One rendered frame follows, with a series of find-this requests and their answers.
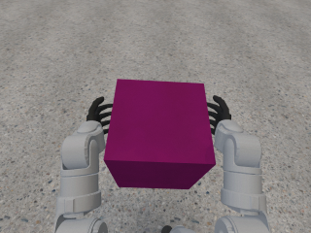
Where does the carton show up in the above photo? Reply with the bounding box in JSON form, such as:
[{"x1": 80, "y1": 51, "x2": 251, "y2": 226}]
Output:
[{"x1": 103, "y1": 79, "x2": 216, "y2": 189}]

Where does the right robot forearm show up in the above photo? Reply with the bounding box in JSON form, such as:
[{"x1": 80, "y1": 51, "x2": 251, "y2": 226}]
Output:
[{"x1": 214, "y1": 119, "x2": 272, "y2": 233}]

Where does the left robot forearm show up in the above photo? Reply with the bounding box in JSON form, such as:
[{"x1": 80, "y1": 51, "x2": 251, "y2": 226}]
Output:
[{"x1": 52, "y1": 120, "x2": 106, "y2": 233}]

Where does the robot right upper arm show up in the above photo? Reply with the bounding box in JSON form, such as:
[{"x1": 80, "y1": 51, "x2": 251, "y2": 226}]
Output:
[{"x1": 214, "y1": 216, "x2": 269, "y2": 233}]

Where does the robot left upper arm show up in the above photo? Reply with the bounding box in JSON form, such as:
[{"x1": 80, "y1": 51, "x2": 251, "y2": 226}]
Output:
[{"x1": 55, "y1": 217, "x2": 108, "y2": 233}]

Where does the left robot hand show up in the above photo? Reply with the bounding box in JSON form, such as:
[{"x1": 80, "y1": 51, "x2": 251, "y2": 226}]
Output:
[{"x1": 86, "y1": 96, "x2": 113, "y2": 135}]

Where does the right robot hand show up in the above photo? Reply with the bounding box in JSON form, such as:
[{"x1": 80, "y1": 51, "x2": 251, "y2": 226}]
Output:
[{"x1": 207, "y1": 95, "x2": 231, "y2": 135}]

